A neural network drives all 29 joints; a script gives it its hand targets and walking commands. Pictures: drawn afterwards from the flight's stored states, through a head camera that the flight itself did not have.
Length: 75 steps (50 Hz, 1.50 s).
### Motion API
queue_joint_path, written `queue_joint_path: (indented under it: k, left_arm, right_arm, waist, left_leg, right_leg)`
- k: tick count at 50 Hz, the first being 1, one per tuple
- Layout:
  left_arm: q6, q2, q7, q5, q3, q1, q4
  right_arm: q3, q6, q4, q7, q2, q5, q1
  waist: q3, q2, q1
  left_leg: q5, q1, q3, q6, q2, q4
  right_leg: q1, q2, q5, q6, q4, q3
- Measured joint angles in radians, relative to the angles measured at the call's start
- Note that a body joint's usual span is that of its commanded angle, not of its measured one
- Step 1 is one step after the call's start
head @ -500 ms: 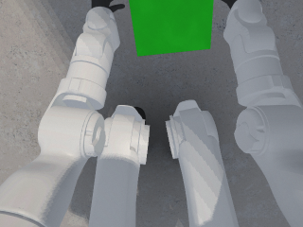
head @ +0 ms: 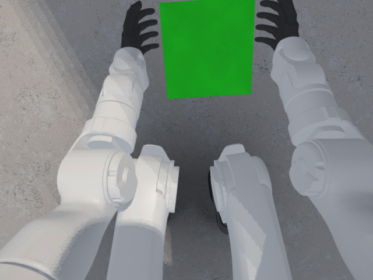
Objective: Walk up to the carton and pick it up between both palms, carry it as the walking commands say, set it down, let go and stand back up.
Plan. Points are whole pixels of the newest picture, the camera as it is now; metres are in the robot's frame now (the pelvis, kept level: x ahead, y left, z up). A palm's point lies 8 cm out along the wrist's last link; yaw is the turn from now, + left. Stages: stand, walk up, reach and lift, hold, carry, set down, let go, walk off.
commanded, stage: set down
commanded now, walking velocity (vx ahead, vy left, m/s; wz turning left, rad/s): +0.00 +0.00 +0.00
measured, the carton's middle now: (205, 51) +0.53 -0.03 -0.27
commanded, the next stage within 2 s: none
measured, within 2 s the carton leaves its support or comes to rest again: rests again in 0.98 s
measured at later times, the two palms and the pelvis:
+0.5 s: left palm (133, 46) +0.51 +0.11 -0.16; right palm (284, 38) +0.52 -0.17 -0.16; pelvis +0.00 +0.00 +0.00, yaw +0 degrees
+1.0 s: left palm (130, 51) +0.51 +0.12 -0.18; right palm (273, 45) +0.51 -0.16 -0.18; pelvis +0.01 +0.00 -0.01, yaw +0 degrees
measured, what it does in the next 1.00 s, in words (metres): stands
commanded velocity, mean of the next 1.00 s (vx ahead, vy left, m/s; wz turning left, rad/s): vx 0.00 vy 0.00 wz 0.00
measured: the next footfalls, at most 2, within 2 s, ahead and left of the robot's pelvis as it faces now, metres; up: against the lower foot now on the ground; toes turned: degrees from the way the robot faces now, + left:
none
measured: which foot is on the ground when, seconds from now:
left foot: down 0.00-1.00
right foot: down 0.00-1.00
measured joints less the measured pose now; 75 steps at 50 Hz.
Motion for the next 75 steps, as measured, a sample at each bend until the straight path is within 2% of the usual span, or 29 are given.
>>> queue_joint_path:
  k: [13, 26, 43, 49, 59, 68, 75]
  left_arm:
    - [-0.001, 0.006, -0.012, 0.008, 0.014, -0.018, 0.015]
    - [-0.009, 0.017, -0.049, 0.031, 0.064, -0.033, 0.028]
    - [-0.028, 0.026, -0.065, 0.019, 0.043, -0.039, 0.055]
    - [-0.026, 0.051, -0.060, -0.026, -0.007, -0.032, 0.080]
    - [-0.045, 0.080, -0.059, -0.081, -0.028, -0.058, 0.138]
    - [-0.053, 0.094, -0.066, -0.083, -0.035, -0.083, 0.164]
    - [-0.076, 0.095, -0.074, -0.080, -0.033, -0.100, 0.190]
  right_arm:
    - [-0.016, -0.007, 0.006, 0.025, -0.008, -0.032, -0.017]
    - [-0.049, -0.010, 0.011, 0.045, -0.002, -0.072, -0.033]
    - [-0.053, -0.035, -0.006, 0.074, -0.009, -0.082, -0.012]
    - [-0.030, -0.036, 0.010, 0.070, 0.000, -0.065, -0.014]
    - [0.008, -0.042, 0.034, 0.060, -0.004, -0.068, -0.038]
    - [0.015, -0.052, 0.058, 0.060, -0.013, -0.061, -0.060]
    - [0.049, -0.075, 0.065, 0.069, -0.032, -0.018, -0.057]
  waist:
    - [0.013, 0.026, -0.004]
    - [0.013, 0.013, -0.005]
    - [0.006, 0.020, 0.004]
    - [0.026, 0.029, 0.006]
    - [0.069, 0.040, -0.001]
    - [0.094, 0.043, -0.002]
    - [0.104, 0.036, 0.007]
  left_leg:
    - [0.004, -0.004, 0.012, 0.009, -0.002, 0.006]
    - [-0.012, -0.008, 0.011, 0.003, 0.009, 0.010]
    - [-0.036, -0.023, 0.030, 0.025, 0.021, 0.024]
    - [-0.032, -0.017, 0.035, 0.023, 0.020, 0.027]
    - [-0.018, -0.005, 0.037, 0.019, 0.019, 0.041]
    - [-0.006, -0.001, 0.037, 0.022, 0.025, 0.045]
    - [-0.005, 0.001, 0.037, 0.027, 0.032, 0.047]
  right_leg:
    - [-0.001, -0.022, -0.002, -0.003, 0.009, 0.002]
    - [-0.014, -0.033, -0.007, -0.023, 0.013, -0.008]
    - [-0.030, -0.052, -0.028, -0.024, 0.024, -0.004]
    - [-0.026, -0.061, -0.026, -0.029, 0.032, -0.003]
    - [-0.016, -0.077, -0.012, -0.040, 0.049, -0.009]
    - [-0.011, -0.085, 0.002, -0.041, 0.048, -0.015]
    - [-0.011, -0.085, 0.009, -0.039, 0.046, -0.016]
